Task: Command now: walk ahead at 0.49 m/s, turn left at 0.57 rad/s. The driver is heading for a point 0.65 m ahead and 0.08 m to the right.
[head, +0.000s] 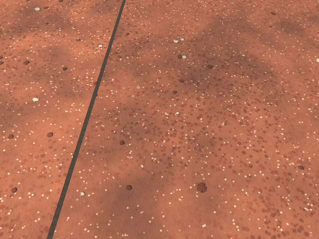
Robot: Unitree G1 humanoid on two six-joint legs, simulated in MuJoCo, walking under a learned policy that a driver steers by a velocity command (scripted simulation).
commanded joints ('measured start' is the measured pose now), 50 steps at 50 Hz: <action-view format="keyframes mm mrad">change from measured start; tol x32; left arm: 1 5 65 16 -59 11 5 6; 50 44 -1 -5 -31 -13 64 -26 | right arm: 1 -43 -164 -42 -70 4 -19 -20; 50 -80 -144 -29 32 -7 -33 -25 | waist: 1 27 71 -26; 12 37 163 -93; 15 88 -296 -397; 19 64 -30 -36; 50 22 131 -95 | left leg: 1 -63 226 -208 -174 183 173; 12 125 241 -327 122 236 56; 16 -555 80 -158 961 -359 -85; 33 -144 133 -7 114 124 -121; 37 585 512 -465 31 -81 105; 39 463 514 -553 -76 -313 114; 45 79 376 -83 -129 550 102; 50 55 334 53 -121 606 82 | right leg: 1 10 12 -24 -157 170 37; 12 318 120 -44 -629 224 -63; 15 997 -297 735 -744 -123 -349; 20 521 -109 301 -852 54 -251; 33 465 -78 219 -795 156 -209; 39 -195 90 65 178 -247 -47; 50 193 75 -55 -366 200 -9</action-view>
